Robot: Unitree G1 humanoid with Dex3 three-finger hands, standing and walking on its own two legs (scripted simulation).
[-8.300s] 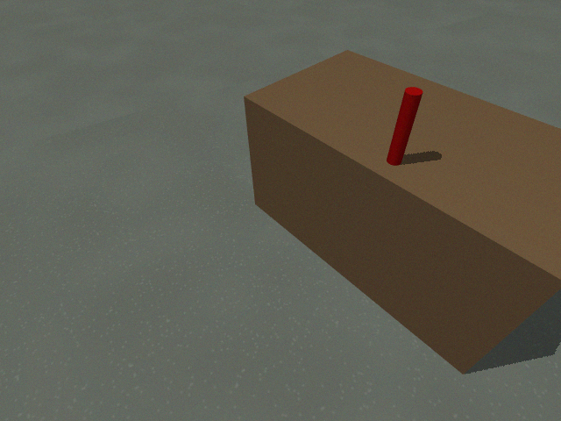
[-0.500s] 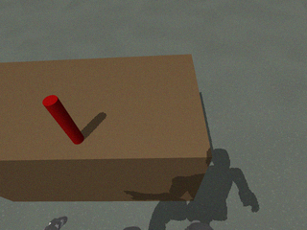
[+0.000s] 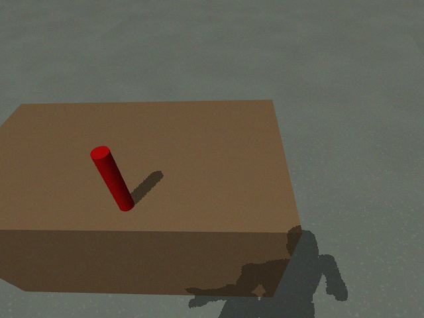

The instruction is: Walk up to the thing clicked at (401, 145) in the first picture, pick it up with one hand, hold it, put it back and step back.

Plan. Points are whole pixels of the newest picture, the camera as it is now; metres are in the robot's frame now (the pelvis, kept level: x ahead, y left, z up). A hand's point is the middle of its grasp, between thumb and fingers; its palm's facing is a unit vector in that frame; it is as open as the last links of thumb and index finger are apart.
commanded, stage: walk up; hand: left
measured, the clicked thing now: (114, 182) +0.47 +0.31 -0.06
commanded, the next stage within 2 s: stand in 0.78 s
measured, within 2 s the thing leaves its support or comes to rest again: neither
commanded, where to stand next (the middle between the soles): +0.07 +0.02 m, yaw +1 degrees
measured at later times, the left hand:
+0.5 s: hand out of the picture +0.10 +0.25 -0.14, palm faces -0.03 -0.94 -0.35, open 7.4 cm
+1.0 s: hand out of the picture +0.11 +0.25 -0.14, palm faces -0.03 -0.94 -0.34, open 7.4 cm
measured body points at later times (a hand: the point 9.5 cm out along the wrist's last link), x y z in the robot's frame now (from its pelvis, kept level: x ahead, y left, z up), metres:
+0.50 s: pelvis +0.01 +0.00 +0.01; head +0.02 +0.00 +0.46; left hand +0.10 +0.30 -0.12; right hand +0.08 -0.30 -0.12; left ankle +0.00 +0.12 -0.73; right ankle +0.03 -0.13 -0.73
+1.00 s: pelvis +0.02 +0.00 +0.01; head +0.02 +0.01 +0.46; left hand +0.11 +0.30 -0.12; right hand +0.09 -0.30 -0.12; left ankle +0.00 +0.12 -0.73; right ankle +0.03 -0.13 -0.73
